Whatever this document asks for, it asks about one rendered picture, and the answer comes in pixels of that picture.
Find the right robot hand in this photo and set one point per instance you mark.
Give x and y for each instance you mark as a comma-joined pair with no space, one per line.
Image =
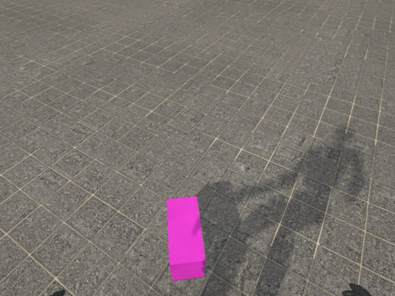
357,290

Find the carton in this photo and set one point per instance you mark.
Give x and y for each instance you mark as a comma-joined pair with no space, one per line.
186,247

